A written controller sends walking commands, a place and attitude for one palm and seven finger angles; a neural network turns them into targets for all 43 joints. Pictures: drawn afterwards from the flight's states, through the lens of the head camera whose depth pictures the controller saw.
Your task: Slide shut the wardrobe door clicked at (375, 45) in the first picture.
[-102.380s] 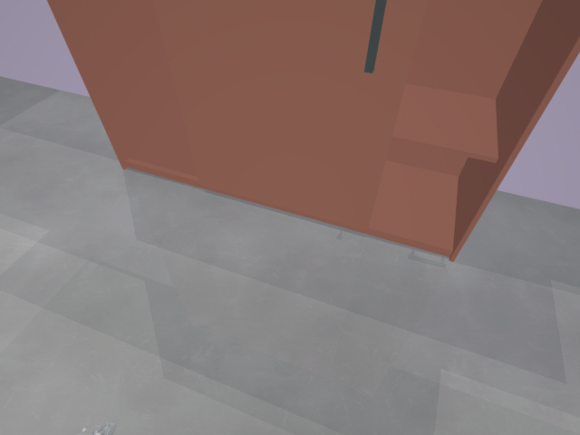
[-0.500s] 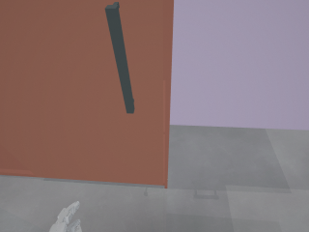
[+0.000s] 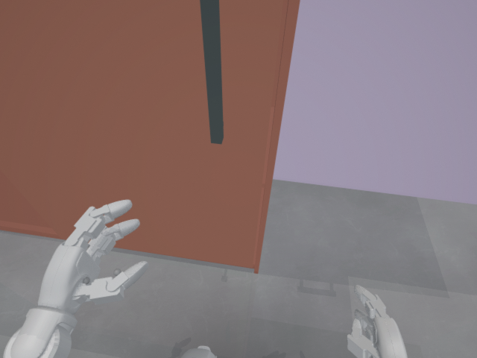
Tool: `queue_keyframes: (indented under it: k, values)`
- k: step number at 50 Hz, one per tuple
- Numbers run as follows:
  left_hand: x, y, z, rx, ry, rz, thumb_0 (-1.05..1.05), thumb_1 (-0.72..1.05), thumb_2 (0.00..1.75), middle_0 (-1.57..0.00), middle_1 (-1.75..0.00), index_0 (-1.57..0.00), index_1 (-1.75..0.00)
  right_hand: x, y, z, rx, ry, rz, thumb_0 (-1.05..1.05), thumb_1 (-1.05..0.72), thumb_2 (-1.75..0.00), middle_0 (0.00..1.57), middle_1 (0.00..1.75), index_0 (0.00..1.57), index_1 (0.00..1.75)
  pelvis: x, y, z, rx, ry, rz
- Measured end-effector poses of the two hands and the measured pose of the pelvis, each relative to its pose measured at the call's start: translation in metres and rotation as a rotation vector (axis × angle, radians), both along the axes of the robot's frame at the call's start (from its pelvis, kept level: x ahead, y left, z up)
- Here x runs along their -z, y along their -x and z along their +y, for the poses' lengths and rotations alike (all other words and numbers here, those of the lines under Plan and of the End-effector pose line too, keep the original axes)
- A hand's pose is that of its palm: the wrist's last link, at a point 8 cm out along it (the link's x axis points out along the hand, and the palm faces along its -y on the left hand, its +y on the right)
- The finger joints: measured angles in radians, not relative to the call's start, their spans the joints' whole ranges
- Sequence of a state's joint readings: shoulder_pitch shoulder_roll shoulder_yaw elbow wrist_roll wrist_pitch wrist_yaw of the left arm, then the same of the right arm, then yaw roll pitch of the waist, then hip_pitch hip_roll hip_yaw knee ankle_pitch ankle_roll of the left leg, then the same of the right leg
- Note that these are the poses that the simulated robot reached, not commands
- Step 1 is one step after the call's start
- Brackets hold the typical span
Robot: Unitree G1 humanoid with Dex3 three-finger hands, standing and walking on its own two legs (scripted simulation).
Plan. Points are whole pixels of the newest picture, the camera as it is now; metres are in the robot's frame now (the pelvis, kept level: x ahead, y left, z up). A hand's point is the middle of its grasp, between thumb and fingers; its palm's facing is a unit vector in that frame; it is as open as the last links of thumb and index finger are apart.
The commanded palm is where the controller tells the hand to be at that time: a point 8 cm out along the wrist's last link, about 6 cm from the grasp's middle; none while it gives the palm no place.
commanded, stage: raise the hand with hooked fingers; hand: left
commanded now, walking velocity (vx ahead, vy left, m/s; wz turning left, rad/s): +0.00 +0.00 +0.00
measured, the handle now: (215, 65) +0.57 +0.11 +0.21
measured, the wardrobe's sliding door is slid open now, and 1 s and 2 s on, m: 0.01 0.01 0.01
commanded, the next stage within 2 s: move the hooked fingers beside the handle in 1.44 s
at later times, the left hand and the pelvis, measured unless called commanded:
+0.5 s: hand (68, 202) +0.27 +0.26 +0.17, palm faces +0.00 -1.00 -0.08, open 13.0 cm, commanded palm +0.24 +0.31 +0.18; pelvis +0.02 +0.03 +0.03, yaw -1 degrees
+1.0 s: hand (22, 130) +0.30 +0.29 +0.26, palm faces +0.02 -0.99 -0.13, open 14.0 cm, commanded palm +0.26 +0.33 +0.26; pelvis +0.02 +0.01 +0.04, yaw -1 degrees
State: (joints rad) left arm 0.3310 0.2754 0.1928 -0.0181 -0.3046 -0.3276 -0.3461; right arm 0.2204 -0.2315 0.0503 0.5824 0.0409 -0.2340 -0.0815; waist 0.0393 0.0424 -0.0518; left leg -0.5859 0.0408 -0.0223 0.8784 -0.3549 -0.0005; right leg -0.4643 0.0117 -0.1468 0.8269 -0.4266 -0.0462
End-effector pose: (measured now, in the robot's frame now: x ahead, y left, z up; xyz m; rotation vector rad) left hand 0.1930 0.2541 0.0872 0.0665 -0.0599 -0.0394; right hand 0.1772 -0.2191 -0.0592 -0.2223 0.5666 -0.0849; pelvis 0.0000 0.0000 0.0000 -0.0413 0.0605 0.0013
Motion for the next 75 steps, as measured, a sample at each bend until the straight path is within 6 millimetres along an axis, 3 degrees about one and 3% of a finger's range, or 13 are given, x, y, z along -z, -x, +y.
queue_keyframes:
  k: [7, 12, 21, 33, 41, 50, 62, 75]
  values:
    - [-0.018, -0.032, 0.015, 0.029, 0.014, 0.081, 0.01, 0.16, 0.58, -0.26, -0.78, -0.25, -0.77, 0.003, 0.037, 0.005, 0.078, -0.036, 0.058, 0.02, -0.9, -0.9, 0.21, 0.3, 0.2, 0.3, -0.014, -0.005, 0.01, 0.032, -0.012, -0.015]
    - [-0.039, -0.039, 0.027, -0.002, 0.006, 0.03, 0.01, 0.05, 0.54, -0.27, -0.85, -0.26, -0.84, -0.005, 0.044, -0.001, 0.093, -0.008, 0.054, 0.02, -0.9, -0.9, 0.21, 0.3, 0.2, 0.3, -0.02, -0.01, 0.018, 0.041, -0.015, -0.028]
    - [-0.065, -0.047, 0.05, -0.02, -0.003, 0.008, 0.0, -0.17, 0.44, -0.28, -0.99, -0.27, -0.98, -0.029, 0.015, 0.0, 0.069, 0.037, -0.024, 0.02, -0.9, -0.9, 0.21, 0.3, 0.2, 0.3, -0.029, -0.014, 0.027, 0.031, -0.014, -0.069]
    - [-0.116, -0.06, 0.076, -0.047, -0.024, -0.034, 0.0, -0.43, 0.33, -0.3, -1.15, -0.29, -1.14, -0.051, -0.029, 0.033, -0.032, -0.01, -0.108, 0.02, -0.9, -0.9, 0.21, 0.3, 0.2, 0.3, -0.038, -0.017, 0.027, 0.016, -0.018, -0.116]
    - [-0.144, -0.071, 0.086, -0.058, -0.045, -0.03, -0.01, -0.49, 0.31, -0.3, -1.19, -0.3, -1.18, -0.045, -0.031, 0.039, -0.056, -0.04, -0.064, 0.02, -0.9, -0.9, 0.21, 0.3, 0.2, 0.3, -0.041, -0.017, 0.021, 0.008, -0.022, -0.125]
    - [-0.175, -0.084, 0.091, -0.058, -0.064, -0.042, -0.01, -0.5, 0.3, -0.31, -1.2, -0.3, -1.19, -0.037, -0.022, 0.019, -0.029, -0.039, -0.015, 0.02, -0.9, -0.9, 0.21, 0.3, 0.2, 0.3, -0.043, -0.019, 0.013, 0.009, -0.026, -0.124]
    - [-0.163, -0.092, 0.07, -0.028, -0.035, -0.024, -0.01, -0.51, 0.3, -0.31, -1.2, -0.3, -1.2, -0.04, -0.02, -0.011, 0.03, -0.022, -0.029, 0.02, -0.9, -0.9, 0.21, 0.3, 0.2, 0.3, -0.042, -0.024, 0.004, 0.026, -0.032, -0.118]
    - [-0.169, -0.093, 0.068, -0.048, -0.044, -0.022, -0.01, -0.51, 0.3, -0.31, -1.2, -0.3, -1.2, -0.039, -0.028, -0.008, 0.021, -0.046, -0.044, 0.02, -0.9, -0.9, 0.2, 0.3, 0.2, 0.3, -0.041, -0.026, -0.002, 0.023, -0.035, -0.12]
